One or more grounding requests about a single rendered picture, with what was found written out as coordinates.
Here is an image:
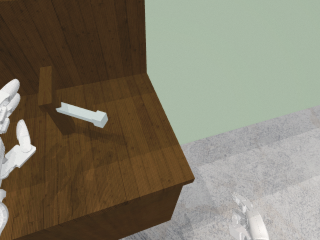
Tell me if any tap lever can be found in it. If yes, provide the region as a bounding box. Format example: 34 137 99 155
56 102 108 128

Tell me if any right robot hand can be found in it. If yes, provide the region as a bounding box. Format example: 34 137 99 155
229 192 270 240

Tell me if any counter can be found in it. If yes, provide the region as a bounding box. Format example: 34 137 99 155
0 0 195 240

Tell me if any left robot hand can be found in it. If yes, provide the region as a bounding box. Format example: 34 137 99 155
0 79 36 187

